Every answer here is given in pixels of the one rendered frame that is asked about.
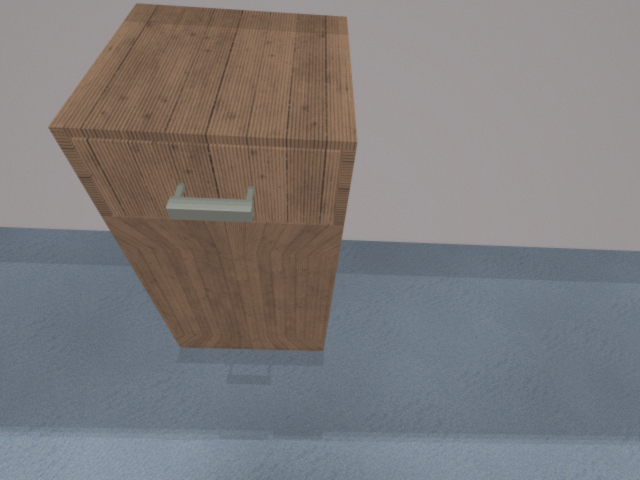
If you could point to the handle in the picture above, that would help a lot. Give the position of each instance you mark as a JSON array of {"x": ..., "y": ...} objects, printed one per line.
[{"x": 210, "y": 209}]

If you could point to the drawer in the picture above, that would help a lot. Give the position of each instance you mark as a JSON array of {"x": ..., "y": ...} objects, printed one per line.
[{"x": 137, "y": 177}]

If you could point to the cabinet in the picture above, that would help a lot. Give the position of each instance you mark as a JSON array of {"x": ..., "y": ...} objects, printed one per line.
[{"x": 235, "y": 77}]

